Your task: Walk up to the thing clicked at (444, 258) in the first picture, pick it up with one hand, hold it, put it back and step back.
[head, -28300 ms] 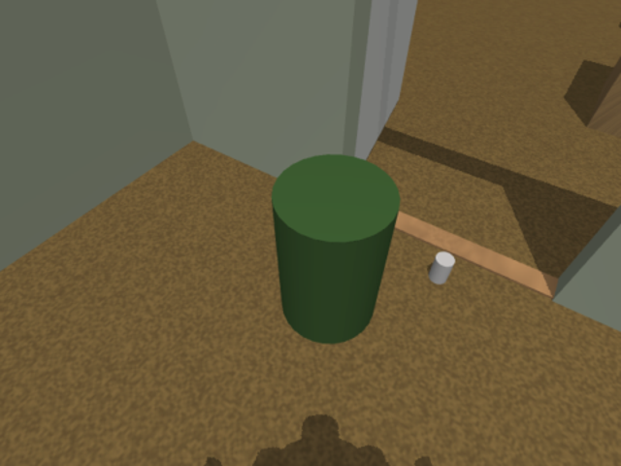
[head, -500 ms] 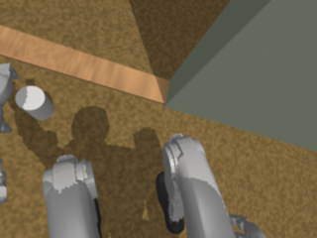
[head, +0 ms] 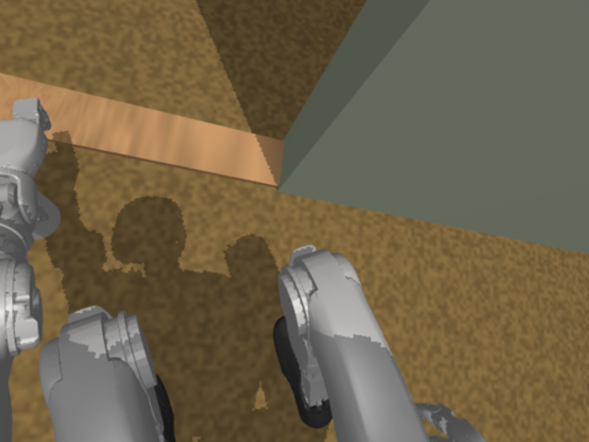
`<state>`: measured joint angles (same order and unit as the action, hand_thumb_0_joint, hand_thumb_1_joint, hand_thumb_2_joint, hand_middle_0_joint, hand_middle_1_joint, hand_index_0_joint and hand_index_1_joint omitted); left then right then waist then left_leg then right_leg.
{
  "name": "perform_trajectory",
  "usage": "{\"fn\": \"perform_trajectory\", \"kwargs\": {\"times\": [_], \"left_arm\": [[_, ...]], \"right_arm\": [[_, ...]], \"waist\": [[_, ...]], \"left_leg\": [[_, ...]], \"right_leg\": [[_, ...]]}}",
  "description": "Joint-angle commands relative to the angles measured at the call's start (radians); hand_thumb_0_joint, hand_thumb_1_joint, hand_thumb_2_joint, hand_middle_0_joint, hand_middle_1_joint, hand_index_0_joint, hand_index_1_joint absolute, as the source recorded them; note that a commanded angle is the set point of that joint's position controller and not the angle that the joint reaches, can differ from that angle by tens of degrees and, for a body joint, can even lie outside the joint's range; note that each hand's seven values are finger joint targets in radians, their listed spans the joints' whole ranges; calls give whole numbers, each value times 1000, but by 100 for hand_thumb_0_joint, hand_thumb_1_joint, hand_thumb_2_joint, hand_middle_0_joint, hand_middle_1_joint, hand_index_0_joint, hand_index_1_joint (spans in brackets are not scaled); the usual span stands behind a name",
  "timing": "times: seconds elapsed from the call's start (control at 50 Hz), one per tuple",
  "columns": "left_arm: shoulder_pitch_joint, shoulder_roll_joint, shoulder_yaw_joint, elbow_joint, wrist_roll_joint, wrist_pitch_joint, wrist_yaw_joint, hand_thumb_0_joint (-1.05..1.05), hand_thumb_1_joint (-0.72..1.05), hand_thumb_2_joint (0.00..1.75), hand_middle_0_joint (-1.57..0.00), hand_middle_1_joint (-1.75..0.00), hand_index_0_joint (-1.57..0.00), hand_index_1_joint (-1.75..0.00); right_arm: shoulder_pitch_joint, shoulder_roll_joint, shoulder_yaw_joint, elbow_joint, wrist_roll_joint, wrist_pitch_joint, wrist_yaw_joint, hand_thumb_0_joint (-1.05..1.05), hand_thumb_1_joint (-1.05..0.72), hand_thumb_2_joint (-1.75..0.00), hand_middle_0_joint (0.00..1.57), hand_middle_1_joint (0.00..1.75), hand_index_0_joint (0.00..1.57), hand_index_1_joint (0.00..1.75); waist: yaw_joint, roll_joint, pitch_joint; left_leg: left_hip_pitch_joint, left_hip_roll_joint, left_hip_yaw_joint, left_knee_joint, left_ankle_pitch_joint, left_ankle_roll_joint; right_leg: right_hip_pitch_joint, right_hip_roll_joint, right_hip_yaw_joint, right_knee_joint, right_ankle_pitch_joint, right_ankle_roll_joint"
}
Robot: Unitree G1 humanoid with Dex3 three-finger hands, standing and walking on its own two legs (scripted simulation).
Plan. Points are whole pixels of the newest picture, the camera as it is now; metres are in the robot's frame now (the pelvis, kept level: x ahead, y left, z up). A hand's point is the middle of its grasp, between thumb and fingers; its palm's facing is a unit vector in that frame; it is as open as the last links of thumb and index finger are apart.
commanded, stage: close in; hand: left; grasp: from above
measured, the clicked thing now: (22, 210) +0.50 +0.28 -0.28
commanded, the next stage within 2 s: rest palm in 0.28 s
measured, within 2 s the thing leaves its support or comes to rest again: neither
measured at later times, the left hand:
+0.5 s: hand (5, 216) +0.47 +0.27 -0.20, palm faces -0.45 -0.08 -0.89, open 13.6 cm
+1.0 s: hand (23, 211) +0.48 +0.27 -0.24, palm faces -0.46 -0.11 -0.88, open 13.7 cm
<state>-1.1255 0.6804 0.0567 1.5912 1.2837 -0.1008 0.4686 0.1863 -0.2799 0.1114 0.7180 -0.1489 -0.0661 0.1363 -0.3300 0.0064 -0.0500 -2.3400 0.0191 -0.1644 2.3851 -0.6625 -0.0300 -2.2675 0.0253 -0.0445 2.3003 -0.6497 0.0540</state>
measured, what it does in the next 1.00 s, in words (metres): stands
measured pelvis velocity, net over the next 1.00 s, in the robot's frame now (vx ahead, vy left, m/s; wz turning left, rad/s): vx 0.01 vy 0.00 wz -0.05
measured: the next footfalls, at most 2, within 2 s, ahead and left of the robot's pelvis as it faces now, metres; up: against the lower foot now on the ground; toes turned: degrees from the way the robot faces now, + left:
none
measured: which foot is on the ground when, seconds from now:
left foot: down 0.00-1.00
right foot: down 0.00-1.00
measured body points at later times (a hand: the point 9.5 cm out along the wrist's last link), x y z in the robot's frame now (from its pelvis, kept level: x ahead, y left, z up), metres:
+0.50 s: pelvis +0.01 +0.00 -0.01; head +0.25 +0.09 +0.36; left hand +0.49 +0.27 -0.15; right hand +0.06 -0.28 -0.10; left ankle +0.08 +0.14 -0.30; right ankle +0.11 -0.13 -0.30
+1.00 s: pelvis +0.01 +0.00 -0.03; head +0.28 +0.08 +0.33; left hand +0.50 +0.27 -0.19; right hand +0.02 -0.25 -0.11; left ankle +0.08 +0.14 -0.30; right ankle +0.11 -0.13 -0.30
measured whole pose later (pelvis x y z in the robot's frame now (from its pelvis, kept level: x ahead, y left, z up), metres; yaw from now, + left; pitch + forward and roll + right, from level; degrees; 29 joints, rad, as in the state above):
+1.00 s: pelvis +0.01 +0.00 -0.03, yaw -3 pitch +33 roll -10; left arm -1.07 0.82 0.12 1.66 1.26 -0.16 0.54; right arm 0.17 -0.28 0.18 0.73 -0.22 -0.14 0.21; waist -0.35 -0.05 0.06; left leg -2.37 0.02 -0.22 2.50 -0.72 -0.04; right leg -2.29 0.04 -0.08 2.38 -0.69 0.07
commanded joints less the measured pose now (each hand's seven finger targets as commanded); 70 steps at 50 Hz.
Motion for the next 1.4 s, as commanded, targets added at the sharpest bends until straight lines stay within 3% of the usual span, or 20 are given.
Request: {"fn": "perform_trajectory", "kwargs": {"times": [0.0,0.04,0.16,0.24,0.38,0.48,0.58,0.68,0.76,0.78,0.88,0.9,0.92,1.02,1.04,1.1,1.14,1.28,1.3,1.38], "left_arm": [[-245,296,39,-130,-42,56,25,0,-49,104,-12,-107,-12,-107],[-208,323,62,-161,-68,63,4,0,-51,103,-11,-102,-11,-103],[-223,262,12,-170,-140,-5,-105,0,-54,97,-7,-104,-8,-103],[-259,215,-35,-239,-112,-86,-145,0,-52,99,-9,-105,-10,-104],[-237,244,-20,-271,-28,-152,-37,0,-51,104,-9,-107,-9,-107],[-240,227,-8,-118,21,-110,62,0,-51,106,-9,-103,-8,-104],[-289,277,32,-101,20,-66,120,0,-46,107,-11,-105,-11,-105],[-317,277,20,-22,2,-44,118,0,-48,104,-9,-105,-9,-105],[-267,342,51,-47,-21,-43,114,0,-50,104,-9,-105,-9,-105],[-251,301,35,-6,-24,-41,107,0,-50,101,-8,-104,-8,-104],[-203,381,85,-40,-41,-54,98,0,-49,104,-9,-105,-9,-105],[-192,335,47,-24,-37,-54,93,0,-49,104,-9,-105,-9,-105],[-196,367,73,-19,-45,-59,95,0,-50,104,-9,-105,-9,-105],[-173,365,76,-25,-40,-77,95,0,-50,103,-8,-105,-8,-104],[-170,332,41,11,-32,-80,92,0,-50,106,-9,-104,-8,-105],[-179,378,85,-18,-27,-94,98,0,-50,107,-10,-105,-9,-105],[-181,330,43,9,-23,-100,95,0,-50,108,-10,-105,-9,-106],[-193,356,47,45,0,-104,124,0,-47,108,-10,-106,-10,-107],[-206,312,13,71,2,-102,120,0,-46,106,-11,-106,-11,-107],[-218,350,28,59,-8,-97,132,0,-46,105,-10,-107,-10,-107]], "right_arm": [[173,-240,-63,-32,7,-2,-4,0,-91,-90,20,30,20,30],[175,-238,-71,-39,13,4,-5,0,-90,-90,20,30,20,30],[185,-228,-81,-6,7,3,-14,0,-90,-90,20,30,20,30],[220,-245,-85,13,3,-4,-15,0,-90,-90,20,30,20,30],[211,-252,-91,21,-13,-6,-11,0,-90,-90,20,30,20,30],[196,-260,-82,24,-34,-12,1,0,-89,-90,20,30,20,30],[176,-275,-74,15,-47,-32,18,0,-89,-90,20,30,20,30],[170,-284,-54,14,-61,-63,40,0,-90,-90,20,30,20,30],[170,-290,-41,0,-61,-76,46,0,-90,-90,20,30,20,30],[180,-291,-33,4,-67,-82,53,0,-90,-90,20,30,20,30],[185,-300,-30,7,-66,-81,56,0,-89,-90,20,30,20,30],[183,-286,-18,5,-72,-81,61,0,-90,-90,20,30,20,30],[186,-295,-20,12,-76,-79,61,0,-90,-90,20,30,20,30],[197,-305,-18,14,-77,-77,66,0,-90,-90,20,30,20,30],[178,-293,-8,9,-79,-80,72,0,-90,-90,20,30,20,30],[202,-312,-19,14,-82,-78,70,0,-90,-90,20,30,20,30],[186,-307,-14,12,-87,-81,75,0,-90,-90,20,30,20,30],[179,-322,-4,12,-96,-88,81,0,-90,-90,20,30,20,30],[167,-319,-1,4,-99,-96,86,0,-90,-90,20,30,20,30],[161,-330,2,11,-97,-108,86,0,-90,-90,20,30,20,30]], "waist": [[59,290,-726],[76,258,-746],[12,127,-612],[-5,172,-600],[29,345,-670],[-10,336,-577],[-6,368,-607],[-53,329,-554],[-16,348,-630],[-40,328,-589],[-7,320,-640],[-20,332,-609],[-28,299,-611],[-32,321,-598],[-41,303,-567],[-35,336,-554],[-50,349,-525],[-62,335,-506],[-83,310,-458],[-65,341,-486]], "left_leg": [[484,-21,147,-232,165,69],[454,-21,153,-227,162,75],[315,-21,126,-198,53,80],[397,-23,107,-188,74,63],[567,-21,110,-188,175,33],[535,-18,107,-183,176,37],[548,-16,99,-186,164,39],[475,-15,100,-142,108,53],[501,-9,93,-142,149,50],[488,-12,94,-133,145,52],[468,-7,89,-129,179,54],[459,-6,90,-126,184,53],[443,-3,87,-116,179,58],[457,0,74,-111,226,51],[437,0,76,-106,197,54],[464,-1,69,-120,197,46],[462,0,61,-132,159,43],[466,1,53,-126,156,42],[437,0,56,-111,123,48],[471,2,51,-127,132,41]], "right_leg": [[426,24,-94,-228,220,-81],[471,22,-82,-237,213,-74],[469,30,-64,-269,72,-69],[411,22,-103,-241,99,-78],[358,20,-138,-181,214,-87],[286,21,-151,-166,229,-84],[272,20,-154,-149,217,-86],[276,22,-150,-151,177,-78],[339,30,-152,-149,205,-78],[330,28,-156,-139,207,-77],[401,37,-155,-145,240,-72],[401,40,-155,-137,250,-72],[412,43,-157,-148,252,-66],[417,45,-168,-133,291,-68],[409,49,-166,-131,273,-69],[389,45,-175,-134,258,-74],[361,49,-185,-133,223,-78],[348,50,-197,-130,222,-74],[316,49,-195,-128,203,-70],[328,51,-198,-131,201,-74]]}}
